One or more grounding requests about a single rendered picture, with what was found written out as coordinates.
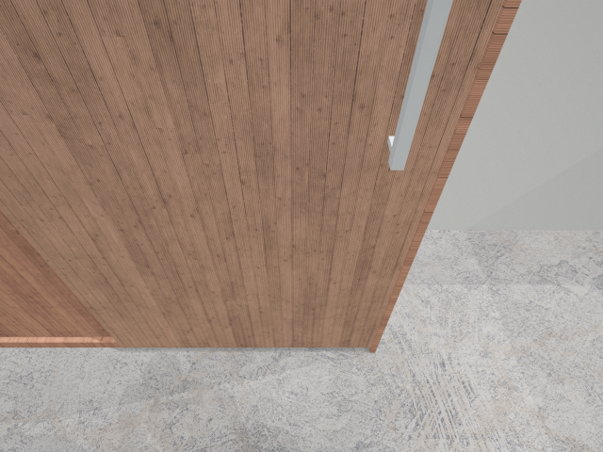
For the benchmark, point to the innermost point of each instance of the wardrobe door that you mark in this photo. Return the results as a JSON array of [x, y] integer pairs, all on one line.
[[34, 301], [214, 173]]

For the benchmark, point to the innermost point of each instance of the handle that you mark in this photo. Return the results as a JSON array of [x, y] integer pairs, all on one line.
[[430, 36]]

